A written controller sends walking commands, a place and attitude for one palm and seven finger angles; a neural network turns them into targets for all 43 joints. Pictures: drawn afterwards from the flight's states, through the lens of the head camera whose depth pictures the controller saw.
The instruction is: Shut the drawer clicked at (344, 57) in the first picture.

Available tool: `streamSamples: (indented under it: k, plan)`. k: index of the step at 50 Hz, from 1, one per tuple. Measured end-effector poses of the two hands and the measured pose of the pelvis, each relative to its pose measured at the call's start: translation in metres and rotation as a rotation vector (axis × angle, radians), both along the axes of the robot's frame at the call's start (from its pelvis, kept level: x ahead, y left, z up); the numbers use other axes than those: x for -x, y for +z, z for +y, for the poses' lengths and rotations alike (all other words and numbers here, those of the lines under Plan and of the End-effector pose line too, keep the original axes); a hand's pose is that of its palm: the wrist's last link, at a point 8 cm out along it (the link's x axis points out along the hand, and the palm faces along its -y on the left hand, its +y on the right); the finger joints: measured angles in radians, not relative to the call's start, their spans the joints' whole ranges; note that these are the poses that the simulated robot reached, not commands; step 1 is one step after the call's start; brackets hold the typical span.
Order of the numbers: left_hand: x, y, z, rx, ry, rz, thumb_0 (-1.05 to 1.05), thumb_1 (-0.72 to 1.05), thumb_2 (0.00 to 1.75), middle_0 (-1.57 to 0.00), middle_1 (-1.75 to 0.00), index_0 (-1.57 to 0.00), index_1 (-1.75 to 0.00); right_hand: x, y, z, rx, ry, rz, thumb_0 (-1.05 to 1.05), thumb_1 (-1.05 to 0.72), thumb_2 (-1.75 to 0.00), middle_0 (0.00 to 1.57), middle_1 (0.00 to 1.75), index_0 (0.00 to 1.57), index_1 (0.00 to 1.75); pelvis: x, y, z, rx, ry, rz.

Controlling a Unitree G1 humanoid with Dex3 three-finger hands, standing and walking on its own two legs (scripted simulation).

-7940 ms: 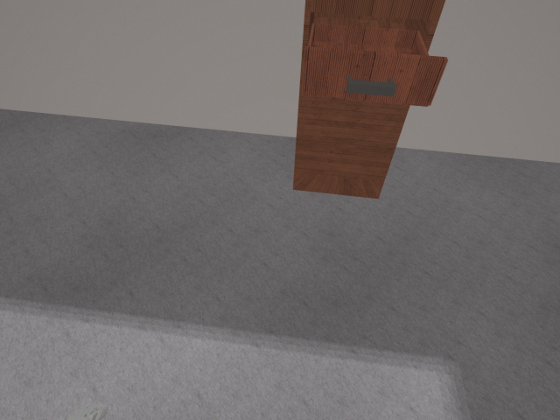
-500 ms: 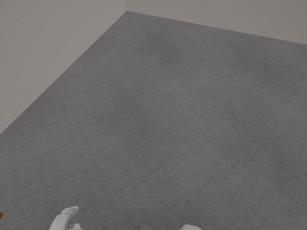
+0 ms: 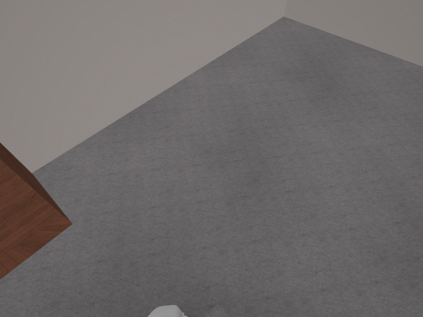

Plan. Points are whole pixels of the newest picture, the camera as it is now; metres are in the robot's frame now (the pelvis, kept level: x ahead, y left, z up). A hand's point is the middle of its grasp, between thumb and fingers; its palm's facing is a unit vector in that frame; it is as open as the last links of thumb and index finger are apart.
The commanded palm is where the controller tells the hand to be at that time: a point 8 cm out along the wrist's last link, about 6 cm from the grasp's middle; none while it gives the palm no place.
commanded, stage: turn to face it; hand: left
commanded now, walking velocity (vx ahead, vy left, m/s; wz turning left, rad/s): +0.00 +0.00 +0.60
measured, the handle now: out of the picture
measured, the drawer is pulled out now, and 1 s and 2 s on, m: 0.29 0.29 0.29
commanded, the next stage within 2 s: take the last steps up to it in 1.48 s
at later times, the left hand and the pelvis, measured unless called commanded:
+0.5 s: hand out of the picture +0.08 +0.25 -0.15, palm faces +0.30 -0.92 -0.27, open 7.4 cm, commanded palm none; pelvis +0.01 +0.01 +0.00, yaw +17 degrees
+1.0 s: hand out of the picture -0.10 +0.21 -0.18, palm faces +0.62 -0.75 -0.25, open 7.4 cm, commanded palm none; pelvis +0.00 +0.03 -0.01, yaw +37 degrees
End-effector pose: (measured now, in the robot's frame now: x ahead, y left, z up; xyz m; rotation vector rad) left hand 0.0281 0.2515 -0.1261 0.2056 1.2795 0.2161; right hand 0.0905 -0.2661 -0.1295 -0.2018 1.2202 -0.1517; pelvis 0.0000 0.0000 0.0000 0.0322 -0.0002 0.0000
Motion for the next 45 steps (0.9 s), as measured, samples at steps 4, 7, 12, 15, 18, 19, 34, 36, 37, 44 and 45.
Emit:
streamSamples:
  k: [4, 7, 12, 15, 18, 19, 34, 36, 37, 44, 45]
  plan:
    - [0.032, -0.024, 0.032, 0.012, 0.094, 0.050, 0.00, 0.90, 0.90, -0.20, -0.30, -0.20, -0.30, -0.049, 0.004, 0.027, 0.039, 0.107, -0.103, 0.01, -0.91, -0.90, 0.20, 0.30, 0.19, 0.30, -0.004, -0.016, 0.020, 0.025, 0.054, 0.008]
    - [0.041, -0.029, 0.049, 0.004, 0.139, 0.079, 0.00, 0.90, 0.90, -0.20, -0.30, -0.20, -0.30, -0.067, 0.013, 0.046, 0.049, 0.156, -0.151, 0.01, -0.91, -0.90, 0.20, 0.30, 0.20, 0.30, -0.003, -0.015, 0.027, 0.026, 0.081, 0.000]
    - [0.028, -0.016, 0.060, 0.009, 0.172, 0.005, 0.01, 0.91, 0.90, -0.19, -0.30, -0.20, -0.30, -0.070, 0.022, 0.066, 0.044, 0.198, -0.141, 0.00, -0.90, -0.90, 0.20, 0.30, 0.20, 0.30, -0.003, -0.004, 0.035, 0.042, 0.135, -0.005]
    - [0.015, -0.008, 0.061, 0.005, 0.181, -0.053, 0.01, 0.91, 0.90, -0.19, -0.30, -0.20, -0.30, -0.066, 0.020, 0.073, 0.026, 0.213, -0.115, 0.00, -0.90, -0.90, 0.20, 0.30, 0.20, 0.30, -0.004, 0.000, 0.036, 0.048, 0.169, -0.003]
    - [0.001, -0.001, 0.058, -0.002, 0.191, -0.103, 0.00, 0.91, 0.90, -0.19, -0.30, -0.20, -0.30, -0.058, 0.016, 0.074, 0.008, 0.222, -0.081, 0.00, -0.90, -0.90, 0.20, 0.30, 0.20, 0.30, -0.006, 0.002, 0.033, 0.049, 0.205, 0.001]
    - [-0.004, 0.001, 0.056, -0.005, 0.193, -0.118, 0.00, 0.91, 0.90, -0.19, -0.30, -0.20, -0.30, -0.056, 0.013, 0.073, 0.003, 0.223, -0.068, 0.00, -0.90, -0.90, 0.20, 0.30, 0.20, 0.30, -0.006, 0.002, 0.031, 0.049, 0.217, 0.002]
    - [0.003, 0.026, 0.001, -0.069, 0.306, -0.207, 0.00, 0.90, 0.90, -0.20, -0.30, -0.20, -0.30, -0.053, -0.020, 0.023, -0.028, 0.302, 0.101, 0.01, -0.90, -0.90, 0.20, 0.30, 0.20, 0.30, -0.017, 0.000, -0.012, 0.008, 0.422, -0.004]
    - [0.017, 0.025, -0.005, -0.063, 0.342, -0.183, 0.00, 0.90, 0.90, -0.20, -0.30, -0.20, -0.30, -0.060, -0.017, 0.023, -0.024, 0.331, 0.105, 0.01, -0.91, -0.90, 0.20, 0.30, 0.20, 0.30, -0.018, 0.002, -0.013, 0.001, 0.451, -0.004]
    - [0.025, 0.024, -0.007, -0.059, 0.360, -0.171, 0.00, 0.90, 0.90, -0.20, -0.30, -0.20, -0.30, -0.065, -0.015, 0.024, -0.021, 0.346, 0.108, 0.01, -0.91, -0.90, 0.20, 0.30, 0.20, 0.30, -0.018, 0.003, -0.013, -0.002, 0.465, -0.004]
    - [0.090, 0.008, -0.016, -0.016, 0.506, -0.074, 0.00, 0.90, 0.90, -0.20, -0.30, -0.20, -0.30, -0.107, -0.006, 0.060, 0.013, 0.491, 0.089, 0.01, -0.91, -0.90, 0.20, 0.30, 0.19, 0.30, -0.015, 0.003, -0.002, -0.002, 0.560, 0.001]
    - [0.101, 0.005, -0.016, -0.008, 0.529, -0.057, 0.00, 0.90, 0.90, -0.20, -0.30, -0.20, -0.30, -0.115, -0.005, 0.070, 0.017, 0.517, 0.075, 0.01, -0.91, -0.90, 0.20, 0.30, 0.19, 0.30, -0.013, 0.002, 0.001, 0.001, 0.572, 0.001]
